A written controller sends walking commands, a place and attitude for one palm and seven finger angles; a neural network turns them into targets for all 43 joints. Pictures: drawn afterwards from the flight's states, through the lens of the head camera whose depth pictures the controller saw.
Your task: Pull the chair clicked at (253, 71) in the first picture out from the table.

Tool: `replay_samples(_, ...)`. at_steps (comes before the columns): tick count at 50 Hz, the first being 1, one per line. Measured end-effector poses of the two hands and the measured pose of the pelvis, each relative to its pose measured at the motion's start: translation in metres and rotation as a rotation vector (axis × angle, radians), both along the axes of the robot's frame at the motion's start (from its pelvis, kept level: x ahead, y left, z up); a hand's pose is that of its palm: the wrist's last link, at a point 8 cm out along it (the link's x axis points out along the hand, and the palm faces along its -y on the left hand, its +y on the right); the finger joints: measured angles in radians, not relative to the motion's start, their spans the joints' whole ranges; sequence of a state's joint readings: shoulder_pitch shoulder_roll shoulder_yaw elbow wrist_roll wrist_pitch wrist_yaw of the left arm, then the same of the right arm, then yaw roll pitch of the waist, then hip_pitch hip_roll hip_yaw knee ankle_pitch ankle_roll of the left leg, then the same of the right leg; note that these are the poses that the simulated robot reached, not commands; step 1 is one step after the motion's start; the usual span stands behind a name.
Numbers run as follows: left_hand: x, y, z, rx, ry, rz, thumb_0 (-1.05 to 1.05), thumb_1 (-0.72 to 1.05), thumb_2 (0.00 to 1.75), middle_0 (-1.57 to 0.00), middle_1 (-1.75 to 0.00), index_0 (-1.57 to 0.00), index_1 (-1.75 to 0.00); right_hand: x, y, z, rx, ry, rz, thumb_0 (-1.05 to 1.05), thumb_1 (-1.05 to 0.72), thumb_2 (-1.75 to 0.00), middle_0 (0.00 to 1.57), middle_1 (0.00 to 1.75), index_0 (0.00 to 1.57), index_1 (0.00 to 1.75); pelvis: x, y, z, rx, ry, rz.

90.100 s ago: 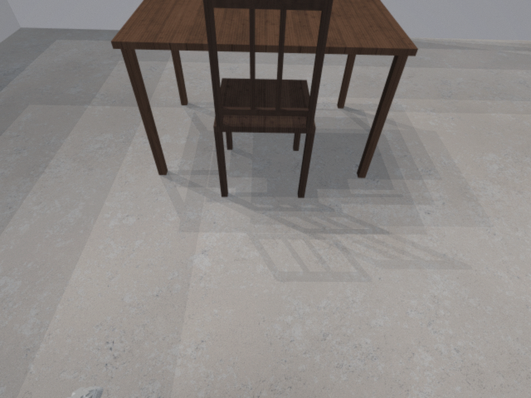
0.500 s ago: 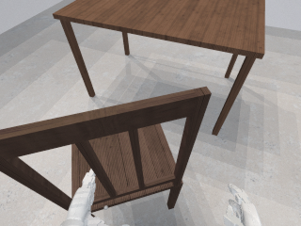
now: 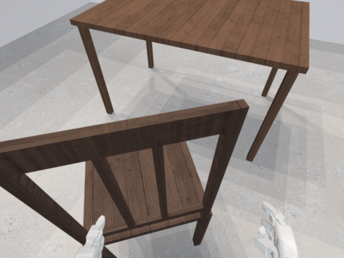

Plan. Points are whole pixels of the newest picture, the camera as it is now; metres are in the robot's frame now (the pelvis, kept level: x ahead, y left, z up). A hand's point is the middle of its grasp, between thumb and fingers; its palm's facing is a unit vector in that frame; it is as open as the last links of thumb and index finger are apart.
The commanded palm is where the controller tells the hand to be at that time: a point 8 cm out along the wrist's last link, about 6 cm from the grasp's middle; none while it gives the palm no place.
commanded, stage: draw the hand back to the body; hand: left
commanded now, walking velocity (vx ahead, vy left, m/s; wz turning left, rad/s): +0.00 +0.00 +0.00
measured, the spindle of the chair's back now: (118, 198) +0.26 +0.14 +0.00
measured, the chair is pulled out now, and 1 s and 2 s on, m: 0.62 0.62 0.62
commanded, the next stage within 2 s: step back with the hand held close in 1.62 s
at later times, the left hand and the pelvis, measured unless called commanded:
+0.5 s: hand (78, 253) +0.13 +0.16 +0.08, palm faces +0.02 -1.00 -0.08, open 17.5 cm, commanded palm +0.09 +0.23 +0.10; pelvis -0.02 +0.01 -0.01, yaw -1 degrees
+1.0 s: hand (49, 224) +0.16 +0.21 +0.13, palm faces +0.16 -0.90 -0.41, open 12.8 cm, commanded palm +0.14 +0.28 +0.20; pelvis +0.01 +0.00 +0.05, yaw -1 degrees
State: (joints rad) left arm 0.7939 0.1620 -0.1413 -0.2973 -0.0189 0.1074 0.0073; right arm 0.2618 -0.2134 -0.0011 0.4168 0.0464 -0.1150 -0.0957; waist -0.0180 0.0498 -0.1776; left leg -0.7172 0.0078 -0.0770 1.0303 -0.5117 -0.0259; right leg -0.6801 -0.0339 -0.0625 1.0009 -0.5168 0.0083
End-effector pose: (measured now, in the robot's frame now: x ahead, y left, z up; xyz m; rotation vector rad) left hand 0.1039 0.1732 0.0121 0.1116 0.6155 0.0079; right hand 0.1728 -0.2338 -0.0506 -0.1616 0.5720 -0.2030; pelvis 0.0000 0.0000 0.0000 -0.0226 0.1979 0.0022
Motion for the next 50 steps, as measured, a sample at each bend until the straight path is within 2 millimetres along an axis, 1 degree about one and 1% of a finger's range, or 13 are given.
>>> replay_samples(3,-0.008,0.002,-0.001,0.003,0.009,0.004,-0.01,-0.54,0.2,-0.01,-0.01,0.0,0.0,0.0,0.001,-0.002,0.003,0.002,-0.008,0.02,-0.9,-0.9,0.2,0.3,0.2,0.3,0.0,0.001,-0.002,-0.001,0.003,-0.001)
replay_samples(5,-0.01,0.004,0.003,-0.049,-0.037,0.037,-0.01,-0.54,0.2,-0.01,-0.01,0.0,0.0,0.0,0.002,-0.003,0.0,-0.007,-0.008,0.02,-0.9,-0.9,0.2,0.3,0.2,0.3,-0.002,0.001,-0.004,-0.004,0.007,0.0)
replay_samples(10,-0.002,0.016,0.029,-0.089,-0.297,0.072,-0.01,-0.54,0.2,-0.01,-0.01,0.0,0.0,-0.002,0.006,-0.013,0.0,-0.009,0.013,0.02,-0.9,-0.9,0.2,0.3,0.2,0.3,-0.008,0.002,-0.012,-0.013,0.013,0.003)
replay_samples(14,0.01,0.023,0.05,-0.071,-0.526,0.029,-0.01,-0.54,0.2,0.0,-0.01,0.0,0.0,-0.005,0.01,-0.026,0.022,-0.002,0.033,0.02,-0.9,-0.9,0.2,0.3,0.2,0.3,-0.015,0.002,-0.021,-0.016,0.023,-0.002)
replay_samples(16,0.013,0.025,0.055,-0.066,-0.581,-0.008,-0.01,-0.54,0.2,0.0,0.0,0.0,0.0,-0.007,0.012,-0.031,0.04,0.007,0.032,0.02,-0.9,-0.9,0.2,0.3,0.2,0.3,-0.019,0.003,-0.024,-0.016,0.022,-0.006)
replay_samples(19,0.013,0.028,0.057,-0.064,-0.557,-0.039,-0.01,-0.55,0.2,0.0,0.0,0.0,0.0,-0.009,0.015,-0.033,0.066,0.016,0.019,0.02,-0.9,-0.9,0.2,0.3,0.2,0.3,-0.021,0.004,-0.024,-0.014,0.006,-0.009)
replay_samples(22,0.01,0.035,0.064,-0.049,-0.515,-0.034,-0.01,-0.55,0.2,-0.01,-0.01,0.0,0.0,-0.012,0.018,-0.027,0.077,0.011,0.002,0.02,-0.9,-0.9,0.2,0.3,0.2,0.3,-0.02,0.005,-0.018,-0.013,-0.013,-0.011)
replay_samples(28,0.01,0.054,0.093,-0.008,-0.568,0.008,-0.01,-0.52,0.21,-0.01,-0.01,-0.01,-0.01,-0.013,0.02,-0.009,0.062,-0.024,0.0,0.02,-0.9,-0.9,0.2,0.3,0.2,0.3,-0.015,0.006,-0.003,-0.019,-0.047,-0.005)
replay_samples(30,0.013,0.059,0.101,0.092,-0.545,0.014,-0.01,-0.48,0.23,-0.02,-0.02,-0.01,-0.02,-0.012,0.019,-0.003,0.044,-0.016,0.0,0.02,-0.9,-0.9,0.2,0.3,0.2,0.3,-0.013,0.006,0.003,-0.017,-0.067,-0.01)
replay_samples(33,0.016,0.057,0.107,0.178,-0.474,0.011,-0.01,-0.41,0.26,-0.07,-0.05,-0.02,-0.03,-0.009,0.019,0.008,0.028,-0.003,-0.006,0.02,-0.9,-0.9,0.2,0.3,0.2,0.3,-0.009,0.007,0.013,-0.015,-0.107,-0.012)
replay_samples(39,0.019,0.06,0.117,0.252,-0.387,0.011,-0.01,-0.23,0.35,-0.19,-0.11,-0.05,-0.07,-0.002,0.023,0.025,0.021,0.003,-0.004,0.02,-0.9,-0.9,0.2,0.3,0.2,0.3,-0.001,0.007,0.031,-0.008,-0.171,-0.019)
replay_samples(45,0.025,0.069,0.128,0.298,-0.35,0.039,-0.01,-0.02,0.45,-0.32,-0.18,-0.08,-0.11,0.008,0.029,0.03,0.027,0.012,0.04,0.02,-0.9,-0.9,0.2,0.3,0.2,0.3,0.006,0.004,0.043,-0.001,-0.215,-0.018)
replay_samples(50,0.032,0.076,0.143,0.341,-0.373,0.085,0.0,0.16,0.54,-0.39,-0.23,-0.11,-0.15,0.015,0.029,0.031,0.029,0.024,0.077,0.02,-0.9,-0.9,0.2,0.3,0.2,0.3,0.011,-0.001,0.05,0.005,-0.237,-0.016)
